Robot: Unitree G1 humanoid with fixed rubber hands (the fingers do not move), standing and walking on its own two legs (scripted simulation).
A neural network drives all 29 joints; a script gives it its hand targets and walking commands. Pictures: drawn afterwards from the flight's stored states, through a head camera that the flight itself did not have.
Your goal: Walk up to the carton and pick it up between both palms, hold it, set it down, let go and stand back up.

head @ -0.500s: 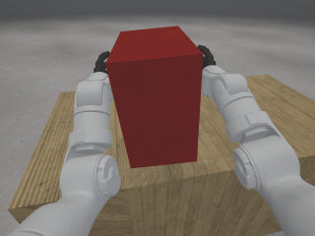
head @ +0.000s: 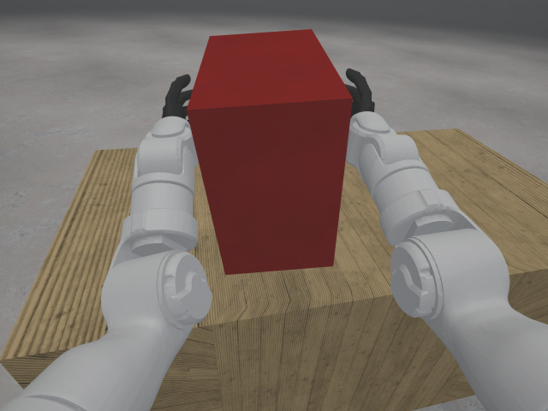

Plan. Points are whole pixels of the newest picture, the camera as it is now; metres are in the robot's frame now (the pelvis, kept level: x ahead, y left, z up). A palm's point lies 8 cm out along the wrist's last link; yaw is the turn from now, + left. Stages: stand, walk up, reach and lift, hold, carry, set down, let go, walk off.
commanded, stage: set down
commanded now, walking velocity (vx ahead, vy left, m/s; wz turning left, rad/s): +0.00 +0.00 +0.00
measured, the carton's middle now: (269, 148) +0.41 +0.00 +0.24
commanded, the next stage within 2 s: none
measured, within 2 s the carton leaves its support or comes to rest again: neither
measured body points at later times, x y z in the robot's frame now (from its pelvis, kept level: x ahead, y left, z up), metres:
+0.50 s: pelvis +0.01 +0.01 +0.00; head -0.04 +0.04 +0.45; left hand +0.43 +0.14 +0.23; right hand +0.42 -0.12 +0.22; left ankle +0.01 +0.12 -0.75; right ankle +0.02 -0.11 -0.75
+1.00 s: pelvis +0.02 +0.01 +0.00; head -0.02 +0.04 +0.45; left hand +0.45 +0.13 +0.19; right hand +0.43 -0.13 +0.19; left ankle +0.01 +0.12 -0.75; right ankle +0.02 -0.11 -0.75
